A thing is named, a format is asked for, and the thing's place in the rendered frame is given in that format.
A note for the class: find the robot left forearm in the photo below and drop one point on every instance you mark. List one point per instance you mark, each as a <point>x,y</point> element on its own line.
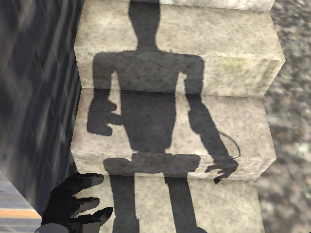
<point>52,228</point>

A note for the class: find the robot left hand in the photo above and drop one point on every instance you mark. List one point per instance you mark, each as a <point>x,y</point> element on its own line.
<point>62,206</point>

